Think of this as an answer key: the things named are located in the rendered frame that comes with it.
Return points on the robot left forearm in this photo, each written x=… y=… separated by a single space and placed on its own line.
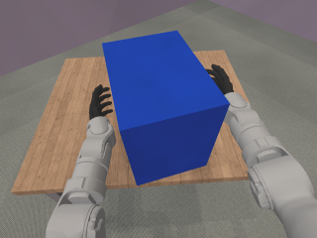
x=87 y=184

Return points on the right robot upper arm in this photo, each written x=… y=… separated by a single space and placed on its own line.
x=280 y=185

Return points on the robot left hand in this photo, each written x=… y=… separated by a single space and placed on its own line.
x=95 y=108

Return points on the carton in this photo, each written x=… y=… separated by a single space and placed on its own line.
x=169 y=109

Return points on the table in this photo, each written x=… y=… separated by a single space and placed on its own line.
x=52 y=155

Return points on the left robot upper arm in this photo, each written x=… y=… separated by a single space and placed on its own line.
x=78 y=220

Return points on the robot right hand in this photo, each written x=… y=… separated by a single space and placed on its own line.
x=221 y=78

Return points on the robot right forearm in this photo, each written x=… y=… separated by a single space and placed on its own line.
x=251 y=134

